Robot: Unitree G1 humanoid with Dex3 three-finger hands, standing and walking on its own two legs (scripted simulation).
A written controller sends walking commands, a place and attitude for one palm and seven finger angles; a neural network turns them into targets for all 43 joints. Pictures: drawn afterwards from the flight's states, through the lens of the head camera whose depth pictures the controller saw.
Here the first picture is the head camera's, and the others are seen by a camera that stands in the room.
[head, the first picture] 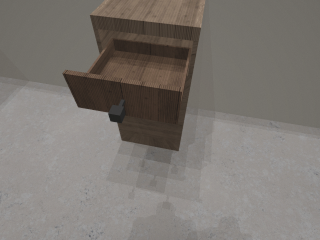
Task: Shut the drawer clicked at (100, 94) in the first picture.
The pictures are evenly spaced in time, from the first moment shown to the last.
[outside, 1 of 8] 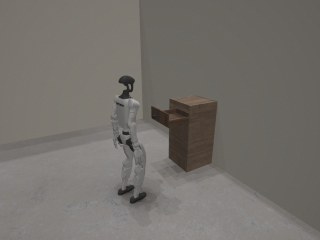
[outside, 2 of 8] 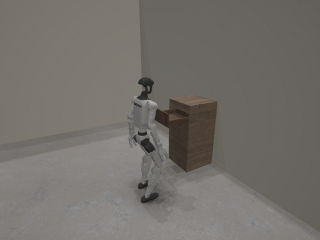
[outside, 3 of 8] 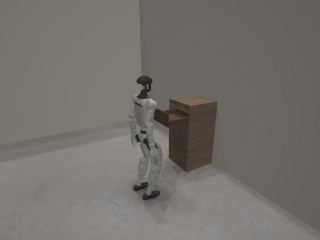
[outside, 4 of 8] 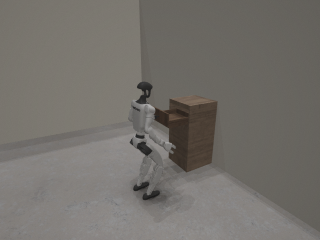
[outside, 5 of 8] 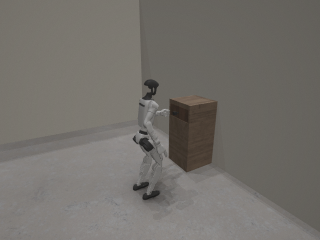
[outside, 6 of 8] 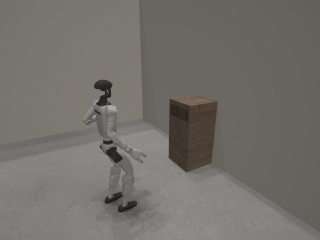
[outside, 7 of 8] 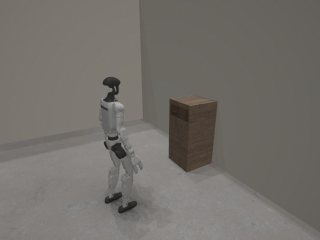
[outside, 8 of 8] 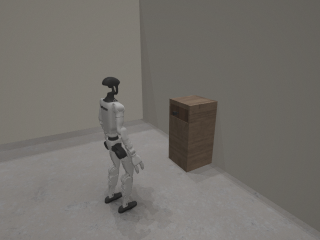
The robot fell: no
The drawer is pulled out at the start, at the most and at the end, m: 0.30 0.30 0.00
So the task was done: yes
